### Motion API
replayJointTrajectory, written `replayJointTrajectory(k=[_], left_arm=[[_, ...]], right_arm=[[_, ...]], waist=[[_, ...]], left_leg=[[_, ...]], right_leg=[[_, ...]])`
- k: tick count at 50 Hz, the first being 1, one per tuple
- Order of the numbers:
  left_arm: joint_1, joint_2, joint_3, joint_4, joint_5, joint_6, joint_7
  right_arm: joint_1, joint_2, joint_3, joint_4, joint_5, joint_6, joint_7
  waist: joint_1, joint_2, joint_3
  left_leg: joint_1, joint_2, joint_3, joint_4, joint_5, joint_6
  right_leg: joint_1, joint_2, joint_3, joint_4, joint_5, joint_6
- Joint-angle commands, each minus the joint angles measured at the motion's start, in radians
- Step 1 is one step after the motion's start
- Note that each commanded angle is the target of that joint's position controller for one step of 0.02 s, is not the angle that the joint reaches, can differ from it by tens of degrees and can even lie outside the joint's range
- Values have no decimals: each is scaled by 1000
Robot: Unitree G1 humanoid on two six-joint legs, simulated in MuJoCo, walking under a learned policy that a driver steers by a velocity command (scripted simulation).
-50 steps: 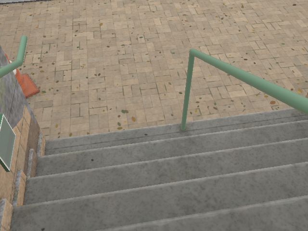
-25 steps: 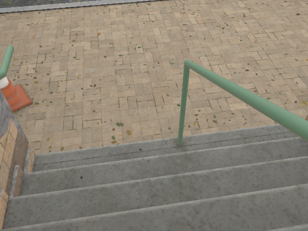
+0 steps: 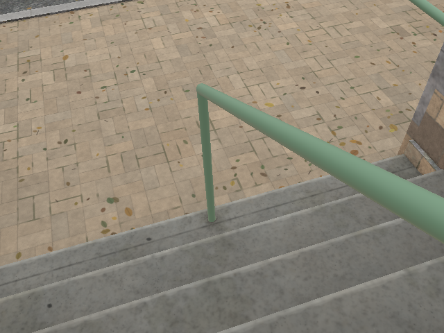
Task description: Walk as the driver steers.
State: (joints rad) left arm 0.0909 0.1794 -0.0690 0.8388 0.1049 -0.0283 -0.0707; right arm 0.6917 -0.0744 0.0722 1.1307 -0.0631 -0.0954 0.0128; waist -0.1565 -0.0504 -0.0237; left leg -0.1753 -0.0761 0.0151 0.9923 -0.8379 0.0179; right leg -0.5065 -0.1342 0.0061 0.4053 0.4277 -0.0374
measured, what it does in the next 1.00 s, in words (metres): goes down, turning left: right foot 0.16 m lower, then left foot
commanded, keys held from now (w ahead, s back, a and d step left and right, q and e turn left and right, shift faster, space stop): w+q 0.76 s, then w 0.16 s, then w+e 0.08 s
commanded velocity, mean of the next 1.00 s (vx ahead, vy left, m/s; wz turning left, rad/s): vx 0.35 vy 0.00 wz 0.45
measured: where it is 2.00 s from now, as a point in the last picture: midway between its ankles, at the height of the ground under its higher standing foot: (127, 313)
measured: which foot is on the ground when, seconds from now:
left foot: down 0.00-0.04, up 0.06-0.68, down 0.70-1.00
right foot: up 0.00-0.02, down 0.04-0.70, up 0.72-1.00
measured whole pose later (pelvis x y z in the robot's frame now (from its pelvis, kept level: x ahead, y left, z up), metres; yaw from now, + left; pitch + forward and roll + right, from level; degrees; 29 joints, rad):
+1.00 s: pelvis +0.26 +0.14 -0.15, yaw +29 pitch +3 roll +2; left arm 0.12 0.19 -0.02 0.79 0.11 -0.10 -0.07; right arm 0.56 -0.14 0.03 0.99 -0.09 -0.13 0.06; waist -0.10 -0.02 -0.10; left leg -0.33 -0.14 0.00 1.00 -0.73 0.09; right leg -0.76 -0.08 -0.02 0.86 0.25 -0.02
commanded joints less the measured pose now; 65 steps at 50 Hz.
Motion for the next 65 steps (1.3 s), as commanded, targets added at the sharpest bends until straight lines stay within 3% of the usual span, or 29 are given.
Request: replayJointTrajectory(k=[1, 2, 3, 4, 5, 7, 10, 13, 16, 18, 32, 34, 36, 37, 38, 39, 41, 44, 50, 51, 52, 53, 56, 57, 58, 60, 61, 63, 65], left_arm=[[211, 159, 58, 69, -47, -40, 21], [459, 233, 105, 115, -64, -48, 30], [697, 280, 127, 179, -66, -54, 17], [761, 262, 138, 168, -21, -38, -5], [593, 298, 156, 86, 16, -46, 29], [191, 298, 148, -40, -10, -65, 17], [107, 219, 137, -73, -9, -108, 53], [120, 125, 102, -103, -6, -115, 98], [223, 162, 112, -57, -1, -88, 124], [440, 205, 127, 56, -4, -91, 94], [401, 195, 150, 78, 5, -120, 146], [306, 232, 160, 23, -24, -101, 141], [164, 93, 123, -78, 48, -105, 94], [118, -61, 63, -177, 20, -144, 49], [20, -6, 72, -166, -70, -161, 46], [4, 46, 87, -145, -94, -160, 54], [111, 125, 114, -85, -49, -138, 63], [248, 10, 59, -17, 37, -88, 7], [89, 121, 77, -64, 4, -52, 0], [-47, 83, 88, -100, -127, -34, 32], [-107, 61, 78, -112, -145, -35, 41], [13, 65, 52, -65, 2, -36, 7], [641, 206, 136, 181, -3, -73, 11], [886, 233, 156, 252, -1, -57, 19], [737, 306, 160, 174, -40, -62, 1], [475, 245, 158, 138, -33, -71, -15], [350, 60, 99, 145, -11, -69, -28], [183, -73, 40, 131, 10, -106, 8], [182, -3, 42, 107, -30, -135, 35]], right_arm=[[-19, -220, -44, -56, 51, 28, -13], [18, -195, -30, -80, -9, 41, 52], [116, -52, -19, -76, 32, 37, 76], [57, -110, -28, -161, 67, 32, 70], [-116, -124, -33, -258, 80, 47, 66], [-222, -88, -22, -379, 20, 48, 42], [23, -90, -41, -267, 30, 57, 37], [-50, -115, -59, -335, 1, 79, 47], [-207, -113, -57, -415, 17, 112, 56], [-231, -190, -78, -369, -6, 97, 79], [-398, -173, -137, -404, -5, 36, 64], [-352, -192, -164, -382, -2, -4, 39], [125, -417, -262, -195, -48, -78, -16], [276, -475, -243, -181, -23, -109, -14], [285, -402, -238, -143, -31, -111, 22], [112, -328, -208, -175, 17, -102, 53], [-167, -186, -144, -237, 26, -60, 87], [-336, -65, -65, -262, -16, -40, 52], [-194, -245, -58, -193, -28, -54, 53], [-144, -274, -118, -180, 115, 16, -7], [-114, -267, -107, -183, 85, 54, -39], [-131, -255, -50, -154, -37, 4, 16], [-283, -233, -70, -175, -48, 6, 91], [-183, -232, -83, -123, -63, 6, 130], [-124, -195, -83, -173, -48, 6, 141], [-367, -264, -74, -348, -5, 10, 99], [-310, -246, -66, -316, -18, 21, 64], [-266, -121, -23, -284, -65, 44, 36], [-431, -127, -26, -313, -45, 39, 49]], waist=[[138, -92, 102], [231, -21, -117], [205, -239, -490], [265, -187, -596], [258, -74, -357], [111, 16, -128], [2, -5, 46], [50, 5, 52], [133, 0, 64], [217, -68, 136], [253, -20, 50], [166, -34, 73], [-54, 317, -78], [-59, 286, -238], [-137, 180, 27], [-65, 185, 120], [116, 104, 96], [201, 61, 45], [161, 85, 108], [76, 11, 118], [27, 25, 172], [103, 152, 156], [321, -109, 41], [364, -294, -137], [224, -206, -203], [267, 55, -12], [169, 210, 36], [60, 129, 158], [125, 107, 63]], left_leg=[[-119, 99, -250, 97, 574, 87], [-340, 52, -165, 283, 682, 25], [-552, -49, -66, 738, -68, -78], [-701, -12, -112, 1094, -273, -115], [-843, 46, -77, 1143, -243, -118], [-739, 137, -112, 908, -26, -86], [-466, 85, -30, 786, 368, -63], [-589, 120, -105, 666, 730, -29], [-701, 197, -101, 303, 824, -50], [-887, 158, -44, 301, 616, -22], [-449, 108, 84, -123, 523, 61], [-245, 80, 97, -350, 569, 99], [414, 62, -135, -378, 797, 165], [649, 291, -607, -453, 855, 334], [526, 373, -771, -601, 608, 330], [395, 377, -699, -587, 481, 339], [-14, 323, -524, -450, 600, 341], [-456, 187, -293, -396, 553, 270], [-679, 154, -267, -251, 365, 251], [-387, 170, -244, -187, 626, 191], [-242, 158, -259, -108, 686, 196], [-105, 268, -475, -82, 740, 254], [-283, 133, -271, 511, 1003, 194], [-616, -28, -98, 1106, 491, 85], [-942, -100, -52, 1272, 104, 11], [-1296, 4, -176, 1054, 270, -10], [-1211, 111, -218, 924, 452, 27], [-927, 253, -226, 472, 776, 77], [-337, 224, -47, 90, 1075, 36]], right_leg=[[353, 0, -20, -370, 186, -32], [834, -65, -74, -90, 353, -85], [1362, -319, 84, 273, 1169, -292], [1443, -465, 182, 358, 1384, -405], [1156, -424, 121, 298, 1234, -320], [551, -404, 45, 119, 726, -308], [52, -202, -152, -74, 160, -301], [56, -301, -87, -78, -284, -303], [202, -316, -80, -146, -514, -245], [271, -340, 84, -238, -1275, -157], [323, -323, -275, -138, -1111, -50], [298, -333, -266, -26, -1135, -43], [-264, -58, -327, 786, -1094, -12], [-542, 139, -43, 897, -1129, -26], [-763, 161, 115, 911, -1109, -45], [-798, 90, 94, 983, -1069, -37], [-600, 25, 80, 1020, -895, -40], [-304, -23, 114, 733, -212, -64], [215, 96, -71, 471, -266, 55], [70, 123, -62, 255, -144, 33], [-8, 101, -22, 103, -191, 19], [-120, 25, 39, 117, -396, -21], [545, 110, -67, -93, -292, -101], [926, 30, 67, 152, 73, -274], [1066, -66, 357, 242, 453, -405], [899, -236, 667, 34, -480, -449], [628, -231, 600, -11, -686, -398], [49, -39, 430, -63, -676, -333], [-361, 140, 175, -12, -683, -288]])
Velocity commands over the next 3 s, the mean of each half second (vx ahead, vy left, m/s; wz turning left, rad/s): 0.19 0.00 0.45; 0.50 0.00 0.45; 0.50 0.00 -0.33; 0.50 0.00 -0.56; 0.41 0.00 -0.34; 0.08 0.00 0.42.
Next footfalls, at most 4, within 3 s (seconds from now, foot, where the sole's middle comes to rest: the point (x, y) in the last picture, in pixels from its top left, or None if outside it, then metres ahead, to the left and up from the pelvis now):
0.04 right None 0.18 -0.14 -0.85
0.70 left None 0.15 0.18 -0.85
1.12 right None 0.46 0.15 -1.01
1.56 left None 0.69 0.46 -1.18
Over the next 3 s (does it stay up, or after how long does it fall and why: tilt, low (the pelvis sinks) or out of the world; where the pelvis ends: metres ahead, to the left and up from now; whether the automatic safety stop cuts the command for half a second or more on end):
stays up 1.27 0.34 -0.75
